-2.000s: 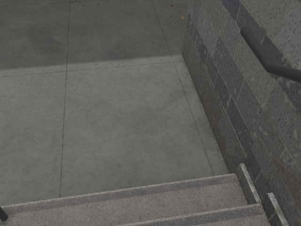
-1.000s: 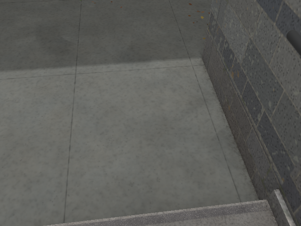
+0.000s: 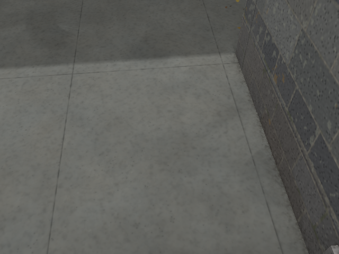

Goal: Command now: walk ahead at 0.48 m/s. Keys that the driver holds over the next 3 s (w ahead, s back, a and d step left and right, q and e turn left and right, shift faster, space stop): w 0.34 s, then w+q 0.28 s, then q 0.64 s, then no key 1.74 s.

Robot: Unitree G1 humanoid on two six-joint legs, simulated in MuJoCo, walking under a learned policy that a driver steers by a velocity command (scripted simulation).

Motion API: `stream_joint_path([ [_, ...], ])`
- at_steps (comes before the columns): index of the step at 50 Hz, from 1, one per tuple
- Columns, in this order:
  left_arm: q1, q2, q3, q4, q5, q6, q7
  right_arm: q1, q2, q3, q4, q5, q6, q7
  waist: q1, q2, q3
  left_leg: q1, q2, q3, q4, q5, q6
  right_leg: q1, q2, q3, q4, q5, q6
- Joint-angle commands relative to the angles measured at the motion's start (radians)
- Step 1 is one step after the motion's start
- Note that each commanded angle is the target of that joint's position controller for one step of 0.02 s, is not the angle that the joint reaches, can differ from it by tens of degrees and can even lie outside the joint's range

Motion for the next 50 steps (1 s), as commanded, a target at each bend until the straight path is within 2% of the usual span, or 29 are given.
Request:
stream_joint_path([
  [1,0.027,0.175,0.047,-0.060,0.022,-0.010,0.001,0.281,-0.119,-0.032,0.050,-0.010,-0.014,-0.020,-0.076,-0.026,-0.099,0.505,0.522,-0.469,0.005,0.186,0.246,-0.679,-0.108,0.224,-0.114,0.235,0.033],
  [2,-0.030,0.168,0.054,-0.044,0.031,0.000,-0.013,0.225,-0.083,-0.011,0.041,-0.011,-0.024,-0.027,-0.046,-0.049,-0.004,0.293,0.447,-0.432,-0.020,0.180,0.201,-0.608,-0.117,0.202,-0.219,0.317,0.071],
  [4,-0.159,0.105,0.047,-0.086,0.037,0.026,-0.030,0.221,-0.103,0.000,0.048,0.004,-0.049,-0.042,-0.012,-0.022,0.113,-0.115,0.360,-0.324,-0.089,0.388,0.159,-0.287,-0.152,0.121,-0.636,0.536,0.155],
  [5,-0.155,0.053,0.031,-0.079,0.054,0.047,-0.034,0.239,-0.143,-0.012,0.060,0.008,-0.054,-0.046,-0.006,0.020,0.089,-0.163,0.334,-0.286,-0.069,0.535,0.146,-0.185,-0.149,0.060,-0.674,0.576,0.161],
  [7,-0.108,0.061,0.036,-0.060,0.036,0.059,-0.034,0.272,-0.158,-0.018,0.062,0.005,-0.054,-0.042,0.008,0.057,0.051,-0.151,0.316,-0.287,-0.014,0.522,0.123,-0.150,-0.146,0.053,-0.616,0.699,0.135],
  [9,-0.296,0.112,0.049,-0.117,0.015,0.015,-0.042,0.326,-0.081,0.002,0.103,0.009,-0.078,-0.052,-0.061,0.053,0.114,-0.001,0.236,-0.285,0.060,0.197,0.092,-0.330,-0.170,0.105,-0.894,0.985,0.115],
  [11,-0.379,0.099,0.039,-0.144,0.025,-0.013,-0.062,0.236,-0.083,0.005,0.076,0.022,-0.080,-0.052,-0.070,0.013,0.098,-0.183,0.186,-0.215,0.069,-0.023,0.067,-0.081,-0.153,0.049,-1.097,1.272,0.113],
  [13,-0.387,0.085,0.031,-0.163,0.006,-0.019,-0.076,0.242,-0.100,0.001,0.079,0.015,-0.063,-0.043,-0.097,0.038,0.064,-0.195,0.193,-0.201,0.130,-0.028,0.057,0.035,-0.139,0.038,-1.124,1.276,0.105],
  [16,-0.512,0.095,0.015,-0.237,0.003,-0.019,-0.062,0.326,-0.077,0.005,0.103,-0.005,-0.038,-0.044,-0.186,0.061,0.152,-0.070,0.201,-0.207,0.236,0.101,0.048,-0.017,-0.147,0.019,-1.260,1.092,0.094],
  [18,-0.382,0.143,0.033,-0.197,-0.024,-0.028,-0.041,0.356,-0.088,0.005,0.131,-0.043,-0.018,-0.079,-0.147,0.017,0.149,0.025,0.196,-0.220,0.436,0.193,0.060,0.068,-0.180,0.028,-1.428,1.086,0.086],
  [19,-0.236,0.159,0.043,-0.156,-0.011,-0.035,-0.036,0.369,-0.113,0.000,0.132,-0.051,-0.007,-0.088,-0.096,-0.033,0.077,0.048,0.187,-0.219,0.598,0.276,0.065,0.205,-0.159,0.011,-1.467,1.049,0.085],
  [20,0.078,0.194,0.060,-0.046,0.003,-0.038,-0.041,0.292,-0.155,-0.011,0.119,-0.043,-0.003,-0.090,0.066,-0.012,-0.060,-0.020,0.197,-0.215,0.879,0.431,0.050,0.497,-0.168,0.020,-1.441,1.160,0.066],
  [21,0.161,0.253,0.085,-0.021,0.014,-0.031,-0.046,0.343,-0.134,-0.023,0.119,0.001,-0.007,-0.075,0.095,-0.158,-0.122,-0.173,0.029,-0.109,1.265,-0.104,0.017,0.659,-0.223,0.035,-1.471,1.115,0.063],
  [22,0.161,0.272,0.070,-0.033,0.035,-0.038,-0.066,0.541,-0.045,-0.011,0.119,0.039,-0.018,-0.076,-0.049,-0.282,-0.243,-0.566,0.028,-0.140,1.518,-0.664,-0.014,1.021,-0.444,0.197,-1.019,1.711,0.000],
  [23,0.181,0.250,0.074,-0.068,0.017,-0.027,-0.077,0.470,-0.085,-0.016,0.112,0.034,-0.021,-0.085,0.019,-0.180,-0.312,-0.712,0.070,-0.162,1.516,-0.594,-0.015,1.049,-0.509,0.289,-1.050,1.544,-0.057],
  [24,0.095,0.262,0.083,-0.095,0.017,-0.013,-0.058,0.359,-0.101,-0.020,0.070,0.020,-0.009,-0.071,0.027,-0.205,-0.233,-0.818,0.111,-0.162,1.412,-0.396,-0.025,0.894,-0.556,0.375,-1.228,0.940,-0.142],
  [25,0.005,0.188,0.068,-0.116,0.023,0.003,-0.042,0.214,-0.117,-0.027,0.029,-0.012,0.004,-0.059,0.015,-0.138,-0.112,-0.780,0.146,-0.142,1.328,-0.288,-0.034,0.639,-0.504,0.381,-1.372,0.531,-0.126],
  [27,-0.068,0.148,0.045,-0.129,0.021,-0.038,-0.021,0.184,-0.126,-0.046,0.041,-0.044,0.016,-0.039,-0.059,-0.104,0.052,-0.596,0.202,-0.229,0.965,-0.023,-0.072,0.268,-0.466,0.317,-1.392,0.596,-0.092],
  [28,-0.087,0.128,0.040,-0.134,0.018,-0.057,-0.008,0.162,-0.066,-0.034,0.039,-0.017,0.027,-0.032,-0.090,-0.065,0.116,-0.497,0.193,-0.203,0.782,0.096,-0.109,0.087,-0.388,0.194,-1.396,0.658,-0.051],
  [30,-0.034,0.175,0.049,-0.120,0.001,-0.070,0.002,0.138,-0.018,-0.026,0.014,-0.058,0.046,-0.024,-0.087,-0.077,0.054,-0.464,0.173,-0.152,0.744,0.155,-0.126,0.082,-0.414,0.179,-1.384,0.831,-0.071],
  [32,-0.003,0.171,0.050,-0.124,-0.008,-0.075,-0.011,0.158,-0.040,-0.033,0.007,-0.048,0.071,-0.018,-0.110,-0.104,-0.013,-0.528,0.171,-0.138,0.794,0.231,-0.101,0.182,-0.418,0.158,-1.305,0.954,-0.059],
  [33,-0.010,0.094,0.031,-0.103,-0.019,-0.083,-0.002,0.061,-0.060,-0.044,-0.038,-0.037,0.055,-0.010,-0.106,-0.060,0.013,-0.605,0.182,-0.210,0.648,0.423,-0.085,0.235,-0.370,0.117,-1.248,0.851,-0.011],
  [37,-0.077,0.112,0.023,-0.125,-0.002,-0.099,-0.011,-0.098,-0.041,-0.039,-0.075,-0.010,0.020,0.024,-0.069,-0.064,0.025,-0.256,0.112,-0.055,0.295,0.900,-0.047,0.025,-0.280,-0.059,-1.228,0.485,0.055],
  [43,0.095,0.108,0.025,-0.081,0.027,-0.044,0.018,-0.288,-0.048,-0.024,-0.143,-0.003,0.021,0.029,0.059,-0.051,0.147,-0.398,0.147,-0.029,-0.021,0.721,-0.071,0.354,-0.322,-0.028,-0.964,0.558,0.033],
  [45,0.081,0.104,0.020,-0.068,0.026,-0.017,0.025,-0.138,-0.067,-0.029,-0.081,-0.011,0.024,0.022,0.000,-0.031,0.092,-0.217,0.153,-0.009,-0.117,0.707,-0.045,0.352,-0.303,-0.054,-0.751,0.635,0.015],
  [47,0.021,0.140,0.029,-0.084,0.009,-0.006,0.024,0.218,-0.139,-0.059,0.048,-0.028,0.019,0.012,-0.178,0.035,-0.074,0.232,0.133,-0.004,-0.217,0.747,-0.003,0.190,-0.251,-0.085,-0.309,0.592,0.023],
  [48,0.074,0.091,0.028,-0.094,-0.033,-0.011,0.016,0.263,-0.223,-0.074,0.061,-0.042,0.017,0.021,-0.155,0.276,-0.141,0.551,0.237,-0.055,-0.001,1.351,0.042,-0.122,-0.085,-0.207,0.094,-0.173,0.084],
  [49,0.083,0.105,0.020,-0.174,-0.068,-0.005,0.022,0.289,-0.281,-0.082,0.029,-0.020,0.021,0.021,-0.144,0.251,-0.395,0.904,0.477,-0.341,0.313,1.733,0.212,-0.480,-0.087,-0.071,0.358,-0.302,0.110],
  [50,-0.097,0.144,0.019,-0.236,-0.056,0.000,0.029,0.313,-0.284,-0.087,0.010,0.014,0.033,-0.002,-0.228,0.085,-0.463,0.868,0.517,-0.444,0.185,1.541,0.262,-0.586,-0.105,-0.024,0.370,-0.199,0.115],
])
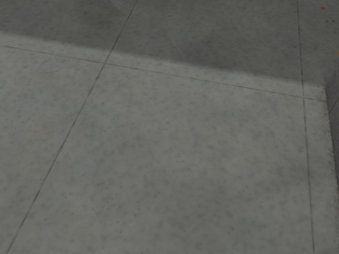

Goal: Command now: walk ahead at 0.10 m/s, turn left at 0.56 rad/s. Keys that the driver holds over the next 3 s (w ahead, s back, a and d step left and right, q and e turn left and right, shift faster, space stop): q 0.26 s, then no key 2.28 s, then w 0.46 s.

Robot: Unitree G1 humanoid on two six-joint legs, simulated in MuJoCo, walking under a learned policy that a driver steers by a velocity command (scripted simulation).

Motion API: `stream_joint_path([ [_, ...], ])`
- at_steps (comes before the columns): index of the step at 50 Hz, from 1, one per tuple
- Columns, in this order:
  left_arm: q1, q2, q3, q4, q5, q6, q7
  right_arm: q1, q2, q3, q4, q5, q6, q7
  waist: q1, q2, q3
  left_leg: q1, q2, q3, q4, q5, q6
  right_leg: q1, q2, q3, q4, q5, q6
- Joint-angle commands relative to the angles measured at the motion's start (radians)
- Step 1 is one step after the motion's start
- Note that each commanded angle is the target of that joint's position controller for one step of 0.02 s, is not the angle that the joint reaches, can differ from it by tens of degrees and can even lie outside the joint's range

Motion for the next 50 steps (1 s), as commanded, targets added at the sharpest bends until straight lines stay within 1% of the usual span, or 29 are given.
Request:
stream_joint_path([
  [1,-0.096,0.109,0.000,-0.176,0.007,-0.005,0.012,0.405,-0.229,-0.050,0.031,0.024,0.036,-0.050,-0.193,0.020,-0.407,0.852,0.464,-0.440,0.099,0.825,0.285,-0.774,-0.004,0.173,0.325,0.146,0.000],
  [2,-0.092,0.072,-0.011,-0.169,0.030,-0.003,0.005,0.279,-0.194,-0.043,-0.020,0.007,0.040,-0.078,-0.121,0.009,-0.333,0.640,0.492,-0.523,-0.011,0.420,0.298,-0.759,-0.030,0.198,0.216,0.239,0.011],
  [3,-0.122,0.097,-0.008,-0.162,0.062,0.016,0.006,0.241,-0.168,-0.033,-0.050,0.016,0.032,-0.087,-0.099,-0.047,-0.269,0.423,0.474,-0.536,-0.052,0.415,0.297,-0.645,-0.031,0.189,0.182,0.281,0.019],
  [4,-0.118,0.123,0.002,-0.176,0.066,0.036,0.004,0.230,-0.145,-0.015,-0.037,0.010,0.026,-0.083,-0.052,-0.078,-0.208,0.244,0.403,-0.467,-0.068,0.387,0.259,-0.560,-0.031,0.221,0.013,0.465,0.029],
  [5,-0.135,0.106,-0.001,-0.185,0.053,0.053,0.004,0.217,-0.157,-0.016,-0.043,0.001,0.021,-0.077,-0.028,-0.071,-0.138,0.048,0.325,-0.382,-0.089,0.480,0.227,-0.441,-0.014,0.192,-0.134,0.538,0.045],
  [6,-0.171,0.083,-0.012,-0.209,0.052,0.055,0.000,0.213,-0.174,-0.020,-0.047,-0.007,0.008,-0.076,-0.028,-0.026,-0.143,0.003,0.274,-0.356,-0.083,0.568,0.202,-0.386,0.001,0.189,-0.233,0.593,0.056],
  [8,-0.146,0.074,-0.011,-0.213,0.034,0.049,-0.012,0.203,-0.165,-0.023,-0.059,0.002,0.019,-0.078,-0.011,0.027,-0.223,0.036,0.204,-0.308,-0.040,0.673,0.159,-0.294,0.006,0.194,-0.428,0.666,0.076],
  [10,-0.219,0.058,-0.017,-0.251,0.039,0.045,-0.015,0.186,-0.152,-0.031,-0.094,0.019,0.045,-0.087,-0.027,0.073,-0.259,0.083,0.154,-0.310,-0.009,0.433,0.124,-0.277,0.017,0.198,-0.597,0.746,0.094],
  [12,-0.335,0.041,-0.025,-0.296,0.029,0.059,-0.009,0.236,-0.150,-0.037,-0.108,0.017,0.062,-0.092,-0.086,0.102,-0.220,0.084,0.148,-0.395,-0.046,0.067,0.084,-0.294,0.034,0.206,-0.702,0.765,0.111],
  [14,-0.385,0.060,-0.022,-0.333,0.028,0.071,-0.001,0.266,-0.145,-0.036,-0.126,0.012,0.084,-0.091,-0.117,0.135,-0.159,0.067,0.150,-0.495,-0.102,-0.280,0.080,-0.305,0.050,0.227,-0.796,0.693,0.117],
  [17,-0.387,0.096,-0.011,-0.352,0.013,0.056,0.013,0.271,-0.150,-0.034,-0.169,-0.010,0.099,-0.071,-0.123,0.160,-0.116,-0.001,0.159,-0.527,-0.118,-0.405,0.096,-0.180,0.060,0.211,-0.890,0.549,0.108],
  [19,-0.313,0.097,-0.009,-0.340,0.009,0.042,0.009,0.263,-0.148,-0.034,-0.183,-0.006,0.090,-0.055,-0.095,0.144,-0.104,-0.098,0.144,-0.522,-0.103,-0.335,0.093,0.022,0.074,0.177,-1.019,0.514,0.076],
  [20,-0.241,0.070,-0.011,-0.325,0.005,0.039,0.003,0.239,-0.133,-0.034,-0.203,0.014,0.095,-0.058,-0.043,0.145,-0.105,-0.159,0.115,-0.534,-0.084,-0.385,0.061,0.150,0.069,0.172,-1.154,0.545,0.054],
  [21,-0.187,0.085,-0.006,-0.318,0.012,0.033,0.005,0.271,-0.103,-0.027,-0.199,0.017,0.097,-0.065,-0.028,0.082,-0.078,-0.229,0.066,-0.500,-0.003,-0.453,0.012,0.249,0.033,0.207,-1.281,0.528,0.046],
  [22,-0.150,0.151,0.001,-0.316,0.037,0.023,-0.007,0.318,-0.008,-0.006,-0.214,0.032,0.089,-0.065,-0.058,-0.172,-0.092,-0.294,-0.049,-0.301,0.343,-0.486,-0.053,0.291,-0.203,0.473,-1.390,0.392,0.010],
  [23,-0.155,0.208,0.012,-0.332,0.055,0.027,-0.007,0.229,-0.081,-0.026,-0.261,0.027,0.076,-0.059,-0.023,-0.305,-0.039,-0.445,-0.154,-0.202,0.409,-0.564,-0.079,0.219,-0.345,0.769,-1.509,0.418,-0.093],
  [24,-0.169,0.168,0.004,-0.325,0.049,0.021,-0.007,0.182,-0.138,-0.041,-0.256,-0.001,0.072,-0.055,-0.045,-0.142,0.004,-0.419,-0.101,-0.269,0.527,-0.487,-0.096,0.150,-0.313,0.740,-1.471,0.420,-0.122],
  [25,-0.233,0.139,-0.004,-0.340,0.039,0.018,-0.016,0.203,-0.145,-0.049,-0.236,0.006,0.078,-0.044,-0.085,-0.106,-0.009,-0.361,-0.098,-0.275,0.619,-0.417,-0.106,0.087,-0.259,0.658,-1.445,0.450,-0.135],
  [27,-0.303,0.127,0.002,-0.368,0.032,0.009,-0.028,0.265,-0.120,-0.041,-0.192,0.013,0.089,-0.025,-0.135,-0.131,-0.057,-0.285,-0.098,-0.229,0.757,-0.319,-0.130,0.040,-0.172,0.491,-1.416,0.639,-0.132],
  [30,-0.269,0.106,0.002,-0.365,0.018,0.013,-0.038,0.245,-0.098,-0.030,-0.184,0.019,0.109,-0.025,-0.122,-0.140,-0.110,-0.225,-0.083,-0.181,0.781,-0.280,-0.167,0.050,-0.127,0.387,-1.386,0.871,-0.140],
  [35,-0.171,0.110,0.002,-0.323,0.009,0.026,-0.042,0.134,-0.057,0.011,-0.197,0.030,0.127,-0.018,-0.052,-0.223,-0.094,-0.079,0.001,-0.100,0.341,-0.327,-0.158,0.103,-0.098,0.370,-1.401,0.673,-0.120],
  [38,-0.103,0.156,0.018,-0.297,0.015,0.029,-0.043,0.143,-0.073,0.011,-0.172,0.046,0.115,-0.031,-0.043,-0.185,-0.069,0.055,-0.002,-0.051,0.144,-0.317,-0.116,0.084,-0.137,0.427,-1.375,0.769,-0.129],
  [39,-0.110,0.169,0.022,-0.294,0.015,0.026,-0.041,0.176,-0.064,0.015,-0.154,0.041,0.104,-0.040,-0.070,-0.149,-0.075,0.145,0.009,-0.047,0.017,-0.195,-0.106,0.061,-0.136,0.418,-1.350,0.832,-0.109],
  [41,-0.101,0.126,0.009,-0.288,0.013,-0.001,-0.053,0.223,-0.093,0.021,-0.129,0.018,0.074,-0.047,-0.084,-0.108,-0.162,0.370,0.118,-0.180,-0.087,-0.030,-0.086,0.017,-0.122,0.394,-1.298,0.921,-0.038],
  [42,-0.042,0.093,0.005,-0.292,0.000,-0.012,-0.069,0.171,-0.148,0.007,-0.122,0.017,0.063,-0.046,-0.014,0.084,-0.186,0.361,0.178,-0.271,0.036,0.170,-0.056,0.015,-0.044,0.304,-1.330,0.828,-0.001],
  [43,-0.085,0.113,0.012,-0.271,0.013,-0.015,-0.065,0.154,-0.081,0.020,-0.112,0.029,0.055,-0.045,-0.041,0.088,-0.182,0.314,0.157,-0.229,0.046,0.130,-0.051,0.073,-0.025,0.287,-1.363,0.746,0.024],
  [44,-0.108,0.130,0.019,-0.261,0.025,-0.010,-0.063,0.168,-0.060,0.027,-0.112,0.027,0.048,-0.044,-0.068,0.043,-0.131,0.272,0.143,-0.212,0.038,0.076,-0.068,0.079,-0.018,0.285,-1.348,0.736,0.028],
  [47,-0.113,0.118,0.024,-0.239,0.031,-0.003,-0.050,0.221,-0.085,0.024,-0.056,0.009,0.044,-0.054,-0.055,0.055,-0.079,0.190,0.121,-0.193,0.030,0.003,-0.071,0.145,-0.023,0.280,-1.333,0.767,0.023],
  [50,-0.091,0.092,0.021,-0.198,0.023,-0.001,-0.043,0.229,-0.064,0.031,-0.032,0.013,0.035,-0.058,-0.038,0.030,-0.051,0.154,0.122,-0.203,0.017,-0.001,-0.065,0.175,-0.024,0.273,-1.335,0.776,0.021],
])
Over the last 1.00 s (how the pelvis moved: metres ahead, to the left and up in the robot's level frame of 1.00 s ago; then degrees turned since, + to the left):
0.55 -0.04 -0.33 17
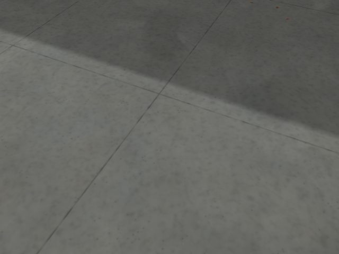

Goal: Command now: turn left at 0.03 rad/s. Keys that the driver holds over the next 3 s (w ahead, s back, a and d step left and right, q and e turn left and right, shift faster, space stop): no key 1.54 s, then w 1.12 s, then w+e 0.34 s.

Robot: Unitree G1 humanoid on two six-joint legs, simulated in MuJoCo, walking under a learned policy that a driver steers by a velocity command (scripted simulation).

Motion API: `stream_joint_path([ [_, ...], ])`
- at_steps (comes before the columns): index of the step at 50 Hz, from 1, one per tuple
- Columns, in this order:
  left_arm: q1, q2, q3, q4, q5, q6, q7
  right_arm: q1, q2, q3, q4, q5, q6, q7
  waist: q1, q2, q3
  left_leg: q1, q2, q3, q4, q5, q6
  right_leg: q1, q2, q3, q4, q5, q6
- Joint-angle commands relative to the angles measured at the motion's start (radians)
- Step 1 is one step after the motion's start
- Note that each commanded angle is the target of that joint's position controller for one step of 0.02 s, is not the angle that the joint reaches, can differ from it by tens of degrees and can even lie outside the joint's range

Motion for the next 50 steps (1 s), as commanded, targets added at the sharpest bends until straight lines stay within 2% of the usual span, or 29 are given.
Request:
stream_joint_path([
  [1,0.042,0.085,0.026,-0.006,-0.003,-0.007,0.010,0.041,-0.079,-0.013,-0.003,-0.001,-0.017,-0.008,0.004,0.027,0.027,-0.029,0.094,-0.102,-0.072,0.254,0.043,0.026,-0.104,0.109,-0.070,0.169,-0.008],
  [3,0.013,0.088,0.024,0.009,0.005,0.005,0.020,0.034,-0.079,-0.010,0.026,-0.005,-0.015,-0.024,0.012,0.020,0.045,-0.044,0.093,-0.106,-0.099,0.282,0.048,0.047,-0.104,0.108,-0.072,0.197,-0.007],
  [6,0.026,0.086,0.020,0.064,-0.003,0.003,0.029,0.053,-0.081,-0.014,0.057,0.004,-0.021,-0.031,0.008,0.023,0.040,-0.017,0.092,-0.115,-0.110,0.315,0.060,0.057,-0.103,0.100,-0.066,0.195,-0.002],
  [7,0.015,0.075,0.015,0.077,-0.013,0.002,0.034,0.055,-0.069,-0.008,0.064,0.000,-0.018,-0.034,0.007,0.020,0.035,-0.011,0.093,-0.117,-0.120,0.310,0.054,0.062,-0.108,0.098,-0.078,0.198,-0.004],
  [10,0.009,0.082,0.014,0.121,-0.016,0.006,0.040,0.089,-0.069,-0.007,0.100,-0.004,-0.019,-0.043,0.002,0.023,0.044,0.017,0.095,-0.120,-0.121,0.368,0.049,0.048,-0.106,0.092,-0.069,0.188,0.001],
  [11,0.010,0.083,0.016,0.143,-0.013,0.007,0.040,0.105,-0.058,-0.007,0.105,-0.010,-0.025,-0.044,-0.001,0.013,0.045,0.021,0.098,-0.119,-0.115,0.375,0.051,0.050,-0.102,0.083,-0.061,0.183,-0.002],
  [13,0.012,0.079,0.011,0.176,-0.010,0.010,0.034,0.112,-0.059,-0.005,0.114,-0.002,-0.034,-0.045,-0.006,0.018,0.052,0.032,0.103,-0.125,-0.123,0.410,0.050,0.036,-0.101,0.074,-0.057,0.173,0.003],
  [14,0.014,0.072,0.009,0.183,-0.014,0.010,0.032,0.116,-0.060,-0.007,0.128,-0.005,-0.037,-0.047,0.002,0.029,0.059,0.032,0.114,-0.136,-0.131,0.446,0.045,0.032,-0.106,0.072,-0.058,0.168,0.007],
  [17,0.009,0.065,0.001,0.226,-0.013,0.013,0.035,0.150,-0.055,-0.006,0.144,0.005,-0.038,-0.049,-0.011,0.042,0.021,0.087,0.112,-0.128,-0.116,0.524,0.049,0.033,-0.099,0.066,-0.046,0.155,0.014],
  [19,0.004,0.063,-0.003,0.247,-0.015,0.015,0.035,0.162,-0.045,-0.004,0.154,0.004,-0.037,-0.050,-0.011,0.045,0.025,0.088,0.110,-0.128,-0.116,0.528,0.051,0.028,-0.099,0.062,-0.043,0.145,0.017],
  [20,0.012,0.044,-0.013,0.267,-0.017,0.018,0.037,0.166,-0.060,-0.009,0.152,0.000,-0.037,-0.044,-0.017,0.038,0.038,0.089,0.114,-0.143,-0.121,0.534,0.050,0.017,-0.097,0.060,-0.024,0.132,0.018],
  [22,0.021,0.043,-0.019,0.286,-0.019,0.021,0.038,0.168,-0.051,-0.010,0.162,-0.003,-0.037,-0.041,-0.010,0.041,0.059,0.074,0.125,-0.158,-0.136,0.525,0.044,0.006,-0.104,0.059,-0.028,0.117,0.021],
  [25,0.034,0.037,-0.027,0.319,-0.021,0.021,0.035,0.175,-0.042,-0.008,0.167,0.003,-0.037,-0.037,-0.010,0.038,0.053,0.078,0.111,-0.143,-0.135,0.532,0.043,0.027,-0.108,0.056,-0.034,0.141,0.024],
  [37,0.046,0.014,-0.046,0.378,-0.012,0.017,0.039,0.201,-0.028,-0.007,0.192,0.004,-0.035,-0.035,-0.019,0.003,0.095,0.040,0.086,-0.120,-0.150,0.364,0.047,0.029,-0.126,0.063,-0.061,0.151,0.022],
  [38,0.040,0.021,-0.046,0.375,-0.009,0.016,0.042,0.205,-0.025,-0.009,0.197,0.001,-0.035,-0.037,-0.021,-0.001,0.106,0.035,0.088,-0.122,-0.153,0.342,0.045,0.020,-0.127,0.068,-0.061,0.143,0.020],
  [50,0.060,0.005,-0.052,0.381,-0.010,0.013,0.044,0.204,-0.013,-0.009,0.203,0.005,-0.036,-0.037,-0.021,-0.002,0.095,0.020,0.085,-0.116,-0.156,0.292,0.045,0.029,-0.133,0.075,-0.074,0.156,0.016],
])
Over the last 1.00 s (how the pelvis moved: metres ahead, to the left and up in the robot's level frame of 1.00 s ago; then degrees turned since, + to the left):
0.10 -0.04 0.00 16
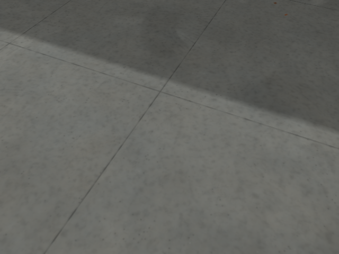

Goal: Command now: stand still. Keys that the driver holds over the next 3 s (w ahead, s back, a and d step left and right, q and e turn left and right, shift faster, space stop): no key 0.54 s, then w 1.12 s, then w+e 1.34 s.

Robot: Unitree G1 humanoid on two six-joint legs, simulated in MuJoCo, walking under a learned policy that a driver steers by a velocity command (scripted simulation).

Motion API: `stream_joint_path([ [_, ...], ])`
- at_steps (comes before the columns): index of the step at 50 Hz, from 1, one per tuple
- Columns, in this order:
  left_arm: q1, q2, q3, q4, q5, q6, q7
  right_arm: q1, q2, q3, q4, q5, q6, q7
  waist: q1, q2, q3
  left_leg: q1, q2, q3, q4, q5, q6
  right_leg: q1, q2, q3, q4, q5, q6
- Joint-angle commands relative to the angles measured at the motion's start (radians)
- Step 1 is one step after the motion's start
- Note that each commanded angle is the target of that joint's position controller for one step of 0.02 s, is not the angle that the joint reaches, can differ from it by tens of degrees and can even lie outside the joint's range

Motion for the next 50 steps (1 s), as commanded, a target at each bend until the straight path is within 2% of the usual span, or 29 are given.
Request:
stream_joint_path([
  [1,0.068,0.062,0.006,-0.002,0.000,-0.003,0.002,0.075,-0.077,-0.012,-0.009,0.000,-0.004,-0.002,-0.001,0.011,0.058,-0.054,0.156,-0.142,-0.092,0.275,-0.022,-0.029,-0.058,0.046,-0.043,0.161,-0.053],
  [3,0.062,0.073,0.012,-0.005,0.004,-0.006,0.003,0.070,-0.071,-0.010,-0.014,0.002,-0.005,-0.005,0.002,0.015,0.068,-0.056,0.152,-0.137,-0.092,0.272,-0.023,-0.034,-0.059,0.049,-0.056,0.160,-0.051],
  [17,0.068,0.065,0.015,-0.002,0.001,-0.005,0.002,0.083,-0.069,-0.012,-0.020,0.002,-0.009,-0.006,0.003,0.015,0.059,-0.050,0.158,-0.142,-0.098,0.278,-0.025,-0.033,-0.058,0.047,-0.055,0.158,-0.047],
  [19,0.077,0.051,0.010,0.001,-0.003,-0.002,0.001,0.090,-0.073,-0.014,-0.015,0.001,-0.009,-0.003,0.000,0.014,0.049,-0.049,0.164,-0.149,-0.100,0.280,-0.025,-0.029,-0.057,0.044,-0.041,0.158,-0.049],
  [27,0.085,0.054,0.010,0.001,-0.002,-0.002,0.001,0.089,-0.068,-0.014,-0.010,0.002,-0.009,-0.002,-0.001,0.019,0.062,-0.055,0.164,-0.149,-0.104,0.280,-0.027,-0.036,-0.058,0.045,-0.040,0.157,-0.047],
  [28,0.085,0.050,0.009,0.000,0.000,-0.003,0.001,0.095,-0.073,-0.017,-0.009,0.001,-0.008,-0.002,-0.006,0.027,0.051,-0.048,0.157,-0.154,-0.119,0.173,-0.021,-0.043,-0.046,0.033,-0.030,0.109,-0.050],
  [30,0.054,0.054,0.015,-0.024,0.011,-0.004,-0.002,0.135,-0.124,-0.040,-0.005,0.001,0.004,0.000,-0.039,0.080,0.075,-0.031,0.169,-0.227,-0.167,-0.191,0.027,-0.152,0.017,-0.036,0.087,-0.079,-0.066],
  [31,0.015,0.057,0.018,-0.052,0.019,-0.005,-0.006,0.187,-0.155,-0.055,0.005,-0.002,0.012,0.003,-0.068,0.108,0.105,-0.006,0.215,-0.307,-0.196,-0.389,0.072,-0.269,0.042,-0.072,0.174,-0.165,-0.084],
  [32,-0.032,0.062,0.023,-0.085,0.026,-0.008,-0.012,0.236,-0.165,-0.064,0.014,-0.007,0.015,0.007,-0.096,0.117,0.151,0.004,0.276,-0.397,-0.236,-0.510,0.117,-0.383,0.047,-0.092,0.248,-0.213,-0.101],
  [33,-0.076,0.056,0.026,-0.116,0.028,-0.012,-0.021,0.273,-0.156,-0.063,0.019,-0.014,0.012,0.013,-0.122,0.133,0.180,0.004,0.325,-0.490,-0.272,-0.551,0.162,-0.468,0.033,-0.074,0.360,-0.249,-0.114],
  [34,-0.103,0.053,0.029,-0.144,0.029,-0.021,-0.026,0.293,-0.152,-0.063,0.028,-0.024,0.004,0.012,-0.119,0.132,0.202,0.013,0.360,-0.536,-0.286,-0.532,0.201,-0.549,0.009,-0.046,0.462,-0.248,-0.126],
  [36,-0.125,0.046,0.033,-0.181,0.025,-0.044,-0.032,0.262,-0.146,-0.061,0.022,-0.024,-0.013,0.010,-0.087,0.101,0.193,0.028,0.372,-0.518,-0.280,-0.405,0.225,-0.626,-0.024,-0.008,0.542,-0.165,-0.132],
  [37,-0.130,0.048,0.036,-0.190,0.027,-0.053,-0.039,0.234,-0.138,-0.055,0.013,-0.022,-0.021,0.014,-0.074,0.096,0.162,0.037,0.356,-0.481,-0.268,-0.333,0.219,-0.618,-0.030,0.000,0.543,-0.124,-0.128],
  [38,-0.142,0.073,0.045,-0.203,0.030,-0.056,-0.043,0.231,-0.127,-0.053,0.023,-0.020,-0.023,0.009,-0.066,0.104,0.141,0.030,0.342,-0.426,-0.255,-0.285,0.208,-0.603,-0.024,-0.003,0.530,-0.099,-0.125],
  [39,-0.152,0.072,0.046,-0.215,0.025,-0.056,-0.048,0.220,-0.129,-0.050,0.018,-0.020,-0.027,0.007,-0.056,0.111,0.130,0.008,0.326,-0.387,-0.249,-0.238,0.197,-0.580,-0.021,-0.003,0.505,-0.071,-0.120],
  [40,-0.144,0.075,0.047,-0.222,0.012,-0.054,-0.055,0.213,-0.116,-0.045,0.021,-0.030,-0.031,0.002,-0.037,0.101,0.126,-0.016,0.313,-0.348,-0.237,-0.163,0.179,-0.545,-0.011,-0.011,0.460,-0.043,-0.115],
  [41,-0.154,0.066,0.044,-0.233,0.008,-0.053,-0.058,0.209,-0.127,-0.045,0.018,-0.028,-0.035,0.000,-0.034,0.106,0.125,-0.056,0.303,-0.302,-0.229,-0.110,0.164,-0.488,-0.006,-0.022,0.399,-0.025,-0.112],
  [43,-0.173,0.078,0.049,-0.253,0.006,-0.055,-0.059,0.199,-0.151,-0.046,0.008,-0.021,-0.045,-0.002,-0.016,0.117,0.126,-0.162,0.288,-0.237,-0.212,-0.004,0.141,-0.312,0.024,-0.065,0.304,-0.002,-0.111],
  [45,-0.044,0.075,0.056,-0.206,-0.002,-0.054,-0.060,0.171,-0.166,-0.048,-0.005,-0.008,-0.048,0.000,0.051,0.090,0.094,-0.288,0.250,-0.169,-0.120,0.032,0.111,-0.037,0.083,-0.126,0.183,0.067,-0.107],
  [46,0.059,0.095,0.071,-0.167,-0.005,-0.054,-0.053,0.174,-0.165,-0.047,-0.007,-0.011,-0.053,0.001,0.091,0.067,0.060,-0.331,0.211,-0.139,-0.009,0.135,0.097,0.112,0.116,-0.132,0.153,0.041,-0.106],
  [47,0.193,0.141,0.092,-0.135,0.002,-0.064,-0.038,0.159,-0.136,-0.040,-0.019,-0.022,-0.060,0.008,0.154,-0.028,-0.011,-0.378,0.138,-0.038,0.240,0.144,0.066,0.257,0.045,-0.029,0.074,-0.033,-0.121],
  [48,0.332,0.272,0.115,-0.122,0.016,-0.070,-0.027,0.200,-0.029,-0.013,-0.064,-0.011,-0.064,0.022,0.152,-0.304,-0.126,-0.558,0.014,0.085,0.637,-0.176,0.015,0.387,-0.288,0.536,-0.163,-0.352,-0.224],
  [49,0.316,0.248,0.114,-0.113,-0.005,-0.053,-0.030,0.170,-0.114,-0.035,-0.063,-0.040,-0.051,0.025,0.135,-0.214,-0.104,-0.651,0.025,-0.001,0.789,-0.222,0.034,0.303,-0.340,0.768,-0.276,-0.640,-0.268],
  [50,0.185,0.228,0.108,-0.152,0.002,-0.047,-0.032,0.095,-0.129,-0.038,-0.090,-0.040,-0.044,0.031,0.081,-0.136,0.025,-0.708,0.084,-0.012,0.860,-0.139,0.046,0.189,-0.317,0.704,-0.272,-0.704,-0.262],
])
Over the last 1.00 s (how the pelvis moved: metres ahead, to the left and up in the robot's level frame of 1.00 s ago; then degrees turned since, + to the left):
0.01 0.04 0.00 0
